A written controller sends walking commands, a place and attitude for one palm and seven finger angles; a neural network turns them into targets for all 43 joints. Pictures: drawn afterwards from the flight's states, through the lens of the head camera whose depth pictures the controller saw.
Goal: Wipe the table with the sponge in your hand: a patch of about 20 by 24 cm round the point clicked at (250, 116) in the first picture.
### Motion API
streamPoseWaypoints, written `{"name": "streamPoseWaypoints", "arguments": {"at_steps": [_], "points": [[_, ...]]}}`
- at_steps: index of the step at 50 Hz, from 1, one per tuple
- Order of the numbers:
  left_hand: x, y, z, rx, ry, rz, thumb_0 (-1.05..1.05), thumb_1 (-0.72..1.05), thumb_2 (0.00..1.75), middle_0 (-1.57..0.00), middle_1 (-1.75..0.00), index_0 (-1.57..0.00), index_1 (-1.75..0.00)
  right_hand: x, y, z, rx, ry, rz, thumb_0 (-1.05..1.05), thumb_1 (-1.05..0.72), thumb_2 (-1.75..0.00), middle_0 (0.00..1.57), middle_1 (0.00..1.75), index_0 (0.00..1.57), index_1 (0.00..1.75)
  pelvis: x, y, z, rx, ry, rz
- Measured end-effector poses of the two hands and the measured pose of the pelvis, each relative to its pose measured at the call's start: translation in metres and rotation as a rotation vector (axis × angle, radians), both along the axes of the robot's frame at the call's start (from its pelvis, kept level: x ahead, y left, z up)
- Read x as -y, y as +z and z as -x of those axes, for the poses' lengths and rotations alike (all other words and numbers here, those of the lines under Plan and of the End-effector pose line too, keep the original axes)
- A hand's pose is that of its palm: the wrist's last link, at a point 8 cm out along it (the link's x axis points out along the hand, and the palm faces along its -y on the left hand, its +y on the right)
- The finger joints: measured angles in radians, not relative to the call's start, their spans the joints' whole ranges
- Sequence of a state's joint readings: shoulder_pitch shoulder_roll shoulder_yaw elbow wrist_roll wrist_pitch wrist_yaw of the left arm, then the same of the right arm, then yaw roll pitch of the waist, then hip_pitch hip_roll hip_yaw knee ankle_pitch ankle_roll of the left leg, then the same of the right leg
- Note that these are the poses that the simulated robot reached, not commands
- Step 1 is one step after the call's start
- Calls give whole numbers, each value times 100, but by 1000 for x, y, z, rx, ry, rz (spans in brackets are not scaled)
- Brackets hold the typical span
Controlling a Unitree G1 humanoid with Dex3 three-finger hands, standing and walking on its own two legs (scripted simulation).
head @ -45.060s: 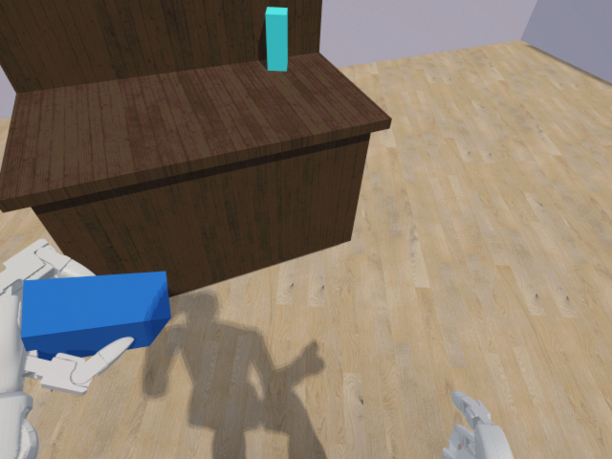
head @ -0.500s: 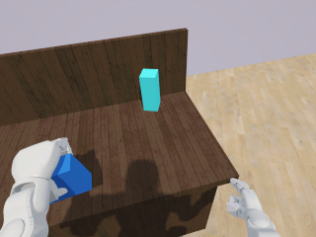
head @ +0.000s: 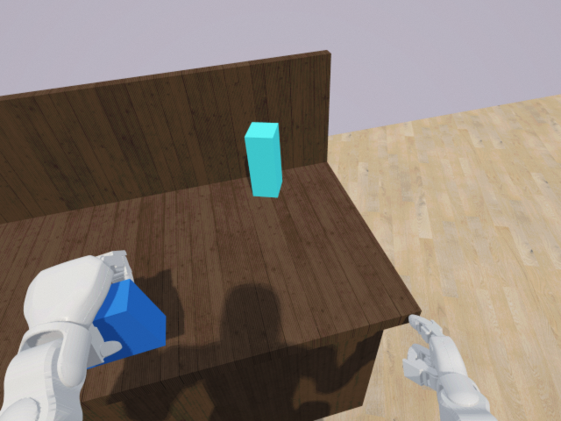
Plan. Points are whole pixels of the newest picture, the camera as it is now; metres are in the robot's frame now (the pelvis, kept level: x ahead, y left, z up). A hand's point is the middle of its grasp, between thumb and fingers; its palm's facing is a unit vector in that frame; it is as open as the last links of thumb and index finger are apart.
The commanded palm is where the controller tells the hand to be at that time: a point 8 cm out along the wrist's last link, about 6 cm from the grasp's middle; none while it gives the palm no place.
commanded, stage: step back with the hand held close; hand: left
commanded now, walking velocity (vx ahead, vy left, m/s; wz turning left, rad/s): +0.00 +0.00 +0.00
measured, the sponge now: (112, 331) +0.18 +0.28 +0.06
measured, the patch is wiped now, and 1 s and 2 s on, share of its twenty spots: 1.00 1.00 1.00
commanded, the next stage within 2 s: stop stepping back and stand still in 1.46 s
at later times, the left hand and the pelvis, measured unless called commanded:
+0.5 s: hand (87, 285) +0.20 +0.28 +0.15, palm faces +0.35 -0.82 -0.45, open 9.2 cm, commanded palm +0.14 +0.31 +0.17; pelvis -0.01 +0.03 -0.01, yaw +1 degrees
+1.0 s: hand (36, 338) +0.13 +0.30 +0.14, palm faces +0.42 -0.81 -0.41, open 9.2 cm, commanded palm +0.08 +0.32 +0.17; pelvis -0.07 +0.04 -0.02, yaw +2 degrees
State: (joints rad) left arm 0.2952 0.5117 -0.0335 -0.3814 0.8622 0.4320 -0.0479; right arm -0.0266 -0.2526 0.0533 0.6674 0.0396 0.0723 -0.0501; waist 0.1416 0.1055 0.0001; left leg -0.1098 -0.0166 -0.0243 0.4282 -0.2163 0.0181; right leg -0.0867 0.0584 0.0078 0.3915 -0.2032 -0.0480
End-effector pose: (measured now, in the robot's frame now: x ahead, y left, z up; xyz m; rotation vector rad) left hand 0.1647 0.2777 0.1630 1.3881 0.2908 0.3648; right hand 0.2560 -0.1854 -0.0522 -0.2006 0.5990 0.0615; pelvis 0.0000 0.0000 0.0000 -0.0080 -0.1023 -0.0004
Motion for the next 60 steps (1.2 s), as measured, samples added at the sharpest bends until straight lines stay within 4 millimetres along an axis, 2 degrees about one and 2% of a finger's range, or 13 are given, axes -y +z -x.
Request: {"name": "streamPoseWaypoints", "arguments": {"at_steps": [3,5,7,10,13,18,25,29,36,44,53,56,60], "points": [[-1,-1,-1,1,0,-12,0,-47,107,-83,-143,-84,-142,1,-1,0,-6,0,4,1,-90,-90,20,30,20,30,0,0,-1,-2,-1,0],[-9,-2,-2,125,-39,355,0,-47,107,-82,-143,-84,-142,2,3,3,13,-1,9,1,-90,-90,20,30,20,30,1,-1,0,-22,7,7],[-13,-7,-6,237,-85,608,0,-47,106,-83,-143,-85,-143,4,5,12,27,-1,20,1,-90,-90,20,30,20,30,3,-2,1,-50,15,10],[-11,-12,-9,371,-144,802,-1,-47,106,-83,-144,-85,-143,12,2,32,-2,-29,63,1,-90,-90,20,30,20,30,4,-5,2,-83,20,15],[-4,-8,-9,463,-218,888,-1,-47,105,-83,-144,-85,-143,26,-7,56,-67,-85,118,1,-90,-90,20,30,20,30,0,-7,2,-109,21,20],[-6,9,-2,512,-326,858,-1,-47,106,-83,-144,-85,-143,48,-24,97,-178,-202,173,1,-90,-90,20,30,20,30,-13,-12,4,-138,22,26],[-42,7,8,534,-276,780,-1,-47,106,-83,-144,-85,-143,47,-33,135,-226,-284,185,1,-90,-90,20,30,20,30,-26,-15,13,-145,14,24],[-47,-2,17,545,-239,794,-1,-47,106,-83,-144,-85,-144,35,-31,138,-185,-254,175,1,-90,-90,20,30,20,30,-29,-16,20,-134,8,16],[-32,3,35,599,-286,799,-1,-47,106,-83,-144,-85,-144,17,-28,125,-115,-156,148,1,-90,-90,20,30,20,30,-23,-17,36,-125,31,42],[-36,3,62,664,-330,822,-1,-47,106,-84,-144,-85,-144,16,-21,121,-81,-145,180,1,-90,-90,21,30,20,30,-28,-25,52,-144,68,61],[-66,-1,86,639,-251,764,-1,-48,106,-84,-144,-86,-144,1,-11,147,-60,-129,188,1,-90,-90,20,30,20,30,-35,-19,82,-135,30,50],[-59,2,93,666,-253,795,-1,-48,106,-84,-145,-86,-144,-5,-13,162,-75,-112,163,1,-90,-90,20,30,20,30,-33,-16,93,-142,10,49],[-36,2,100,656,-311,828,-1,-48,106,-84,-145,-85,-144,-4,-21,185,-85,-97,132,1,-90,-90,21,30,20,30,-25,-17,115,-148,-7,51]]}}
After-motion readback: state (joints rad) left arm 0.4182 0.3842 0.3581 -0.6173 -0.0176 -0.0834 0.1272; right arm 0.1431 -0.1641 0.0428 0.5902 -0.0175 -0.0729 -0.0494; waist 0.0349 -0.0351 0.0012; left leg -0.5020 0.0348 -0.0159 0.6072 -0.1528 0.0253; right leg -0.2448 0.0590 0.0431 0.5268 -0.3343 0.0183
